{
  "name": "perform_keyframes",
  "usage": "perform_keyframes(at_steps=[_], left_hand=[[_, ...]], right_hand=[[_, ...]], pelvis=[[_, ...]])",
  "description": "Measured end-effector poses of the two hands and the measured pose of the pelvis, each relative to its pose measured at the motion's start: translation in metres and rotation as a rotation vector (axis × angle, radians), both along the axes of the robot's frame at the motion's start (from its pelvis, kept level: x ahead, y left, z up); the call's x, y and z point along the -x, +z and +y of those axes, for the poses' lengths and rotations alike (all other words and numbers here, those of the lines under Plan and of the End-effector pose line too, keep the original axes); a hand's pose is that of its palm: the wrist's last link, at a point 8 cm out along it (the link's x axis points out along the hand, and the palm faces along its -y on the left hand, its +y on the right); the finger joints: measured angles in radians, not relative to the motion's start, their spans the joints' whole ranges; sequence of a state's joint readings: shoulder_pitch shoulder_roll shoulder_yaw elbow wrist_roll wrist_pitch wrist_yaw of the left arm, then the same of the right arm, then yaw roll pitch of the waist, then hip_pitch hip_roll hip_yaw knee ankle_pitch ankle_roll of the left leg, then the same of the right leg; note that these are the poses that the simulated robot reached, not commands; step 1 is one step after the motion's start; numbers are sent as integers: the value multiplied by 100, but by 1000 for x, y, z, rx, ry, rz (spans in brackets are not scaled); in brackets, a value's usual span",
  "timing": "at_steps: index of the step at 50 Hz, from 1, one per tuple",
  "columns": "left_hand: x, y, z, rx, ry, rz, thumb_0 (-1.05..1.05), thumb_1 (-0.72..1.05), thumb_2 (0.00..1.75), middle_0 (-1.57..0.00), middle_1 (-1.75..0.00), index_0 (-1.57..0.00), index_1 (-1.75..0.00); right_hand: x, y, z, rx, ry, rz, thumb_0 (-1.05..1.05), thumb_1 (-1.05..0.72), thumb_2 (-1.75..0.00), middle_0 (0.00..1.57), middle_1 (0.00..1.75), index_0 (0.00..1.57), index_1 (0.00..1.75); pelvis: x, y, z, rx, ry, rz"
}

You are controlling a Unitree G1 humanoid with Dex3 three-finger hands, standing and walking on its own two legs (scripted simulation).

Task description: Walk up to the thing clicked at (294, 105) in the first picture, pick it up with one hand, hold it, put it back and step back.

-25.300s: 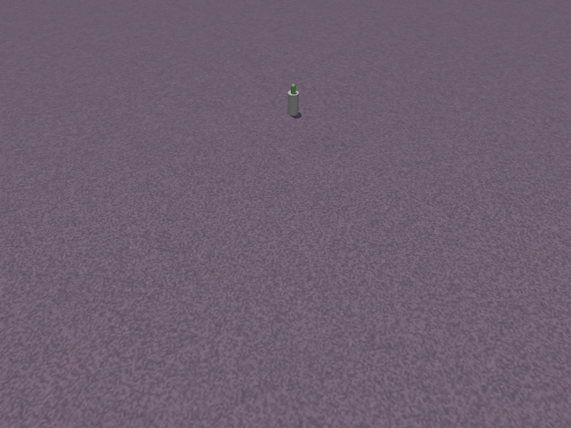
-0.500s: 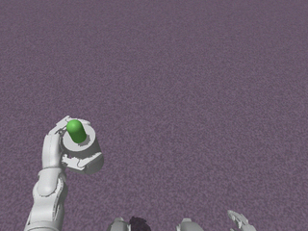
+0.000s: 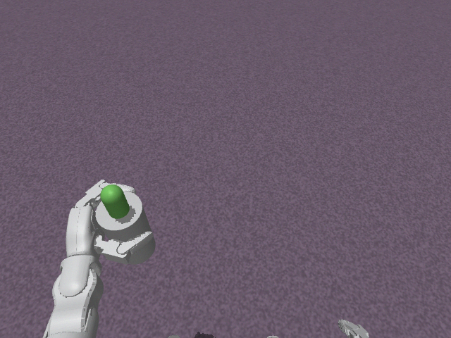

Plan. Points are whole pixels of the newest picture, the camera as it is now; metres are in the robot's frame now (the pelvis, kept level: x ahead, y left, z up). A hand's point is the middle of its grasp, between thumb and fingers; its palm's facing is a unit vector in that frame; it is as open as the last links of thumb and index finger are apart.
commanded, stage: lift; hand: left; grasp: from the side
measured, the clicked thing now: (125, 222) +0.34 +0.17 +0.03
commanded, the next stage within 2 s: hold in 0.10 s
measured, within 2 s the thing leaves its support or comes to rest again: neither
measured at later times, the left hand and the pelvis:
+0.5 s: hand (119, 219) +0.33 +0.17 +0.05, palm faces +0.11 -0.99 -0.04, open 10.0 cm; pelvis +0.00 +0.00 +0.01, yaw +0 degrees
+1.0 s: hand (116, 223) +0.32 +0.18 +0.05, palm faces +0.11 -0.99 -0.04, open 10.0 cm; pelvis +0.00 +0.01 +0.02, yaw +0 degrees
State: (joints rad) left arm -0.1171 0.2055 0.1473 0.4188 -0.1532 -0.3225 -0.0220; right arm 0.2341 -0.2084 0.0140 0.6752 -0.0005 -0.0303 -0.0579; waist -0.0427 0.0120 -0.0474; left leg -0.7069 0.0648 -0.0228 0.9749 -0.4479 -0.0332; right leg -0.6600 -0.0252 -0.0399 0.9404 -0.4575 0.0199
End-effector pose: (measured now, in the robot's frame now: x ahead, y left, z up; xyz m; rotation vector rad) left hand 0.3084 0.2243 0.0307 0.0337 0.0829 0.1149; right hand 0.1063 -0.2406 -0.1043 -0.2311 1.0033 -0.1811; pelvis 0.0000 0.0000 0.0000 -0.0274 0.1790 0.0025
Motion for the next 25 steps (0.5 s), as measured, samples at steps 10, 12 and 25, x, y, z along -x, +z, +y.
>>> perform_keyframes(at_steps=[10, 12, 25], left_hand=[[0, 9, -1, -1, -2, -9, -3, -39, 101, -69, -106, -74, -107], [1, 11, -2, -1, -3, -10, -3, -39, 101, -70, -106, -74, -107], [3, 19, 0, -5, 0, -11, -3, -40, 100, -71, -104, -75, -105]], right_hand=[[-2, 6, 2, -10, -2, -12, 1, -91, -90, 20, 30, 21, 30], [-3, 7, 3, -11, -1, -17, 1, -91, -90, 20, 30, 21, 30], [-12, 16, 6, -11, 9, -48, 1, -92, -90, 20, 30, 20, 30]], pelvis=[[-1, 6, 1, -2, -2, -21], [-2, 7, 1, -3, -2, -25], [-2, 13, 3, -2, -1, -51]])
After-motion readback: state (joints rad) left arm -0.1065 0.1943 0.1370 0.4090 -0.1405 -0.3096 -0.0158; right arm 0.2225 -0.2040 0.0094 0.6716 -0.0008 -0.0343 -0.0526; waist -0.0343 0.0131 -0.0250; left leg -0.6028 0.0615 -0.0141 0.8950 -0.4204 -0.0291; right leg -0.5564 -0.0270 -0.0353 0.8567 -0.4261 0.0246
